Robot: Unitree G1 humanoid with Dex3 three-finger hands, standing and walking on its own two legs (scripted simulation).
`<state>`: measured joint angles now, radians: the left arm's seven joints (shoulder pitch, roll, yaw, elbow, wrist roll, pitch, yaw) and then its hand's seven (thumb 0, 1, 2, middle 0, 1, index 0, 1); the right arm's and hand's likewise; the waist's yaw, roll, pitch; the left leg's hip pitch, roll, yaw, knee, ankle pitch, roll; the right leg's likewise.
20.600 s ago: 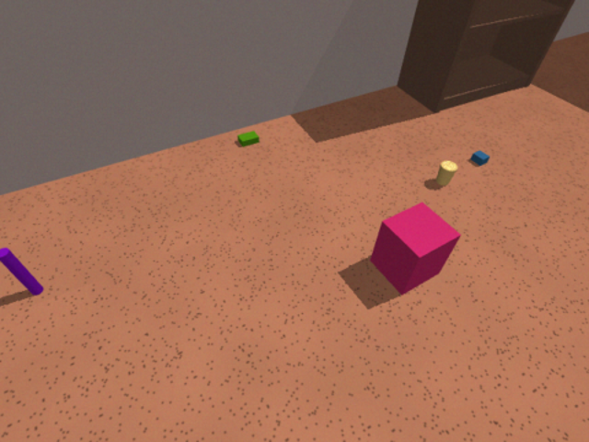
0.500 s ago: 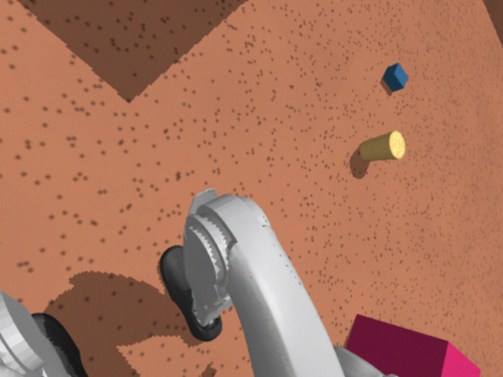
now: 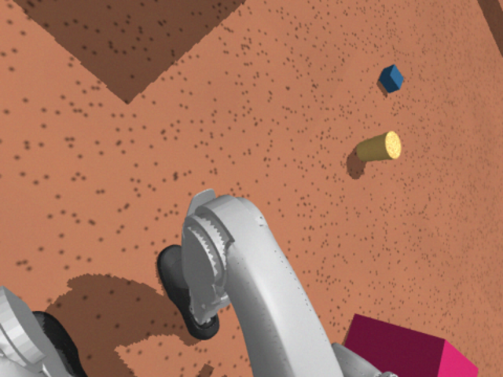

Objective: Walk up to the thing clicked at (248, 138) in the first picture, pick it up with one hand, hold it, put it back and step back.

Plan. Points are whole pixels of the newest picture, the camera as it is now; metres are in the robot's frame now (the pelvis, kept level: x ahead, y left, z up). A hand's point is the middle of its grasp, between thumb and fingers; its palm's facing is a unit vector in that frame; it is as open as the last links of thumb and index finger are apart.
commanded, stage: close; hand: left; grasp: from above
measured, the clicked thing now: out of the picture +0.44 +0.34 -0.30
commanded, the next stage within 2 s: settle in 0.98 s
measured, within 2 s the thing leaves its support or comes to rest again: leaves its support in 1.40 s
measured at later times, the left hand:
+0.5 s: hand out of the picture +0.44 +0.33 -0.28, palm faces -0.32 -0.34 -0.89, open 11.0 cm
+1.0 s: hand out of the picture +0.44 +0.33 -0.27, palm faces -0.30 -0.35 -0.89, open 9.7 cm
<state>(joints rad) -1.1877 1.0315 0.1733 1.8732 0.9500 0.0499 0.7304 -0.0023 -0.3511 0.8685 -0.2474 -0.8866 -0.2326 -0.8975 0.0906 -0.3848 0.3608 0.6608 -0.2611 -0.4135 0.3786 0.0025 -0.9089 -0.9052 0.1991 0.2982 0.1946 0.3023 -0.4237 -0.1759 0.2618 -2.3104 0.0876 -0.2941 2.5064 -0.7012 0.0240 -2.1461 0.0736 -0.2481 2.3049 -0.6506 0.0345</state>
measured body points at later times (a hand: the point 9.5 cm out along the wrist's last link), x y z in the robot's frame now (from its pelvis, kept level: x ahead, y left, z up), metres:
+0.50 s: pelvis +0.00 +0.00 +0.00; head +0.30 +0.14 +0.31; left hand +0.45 +0.34 -0.23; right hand +0.04 -0.23 -0.04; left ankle +0.07 +0.13 -0.29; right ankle +0.12 -0.11 -0.29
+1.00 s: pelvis +0.00 +0.00 +0.00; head +0.30 +0.13 +0.31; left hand +0.45 +0.35 -0.22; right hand +0.04 -0.23 -0.04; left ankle +0.07 +0.13 -0.29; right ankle +0.12 -0.11 -0.29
